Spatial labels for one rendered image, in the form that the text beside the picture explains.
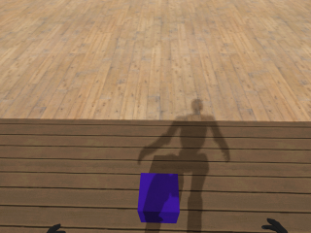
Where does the robot right hand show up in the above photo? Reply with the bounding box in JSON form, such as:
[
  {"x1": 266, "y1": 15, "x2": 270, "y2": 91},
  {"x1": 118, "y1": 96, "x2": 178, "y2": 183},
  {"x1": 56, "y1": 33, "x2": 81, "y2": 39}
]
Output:
[{"x1": 261, "y1": 218, "x2": 288, "y2": 233}]

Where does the robot left hand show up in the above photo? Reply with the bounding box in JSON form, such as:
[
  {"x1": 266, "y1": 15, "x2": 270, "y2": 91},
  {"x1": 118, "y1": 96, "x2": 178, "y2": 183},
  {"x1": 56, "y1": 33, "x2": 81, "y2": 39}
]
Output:
[{"x1": 47, "y1": 223, "x2": 66, "y2": 233}]

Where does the carton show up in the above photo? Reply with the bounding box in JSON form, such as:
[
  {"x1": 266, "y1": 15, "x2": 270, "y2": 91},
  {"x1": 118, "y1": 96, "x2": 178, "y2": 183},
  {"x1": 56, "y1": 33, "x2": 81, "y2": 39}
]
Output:
[{"x1": 137, "y1": 173, "x2": 180, "y2": 223}]

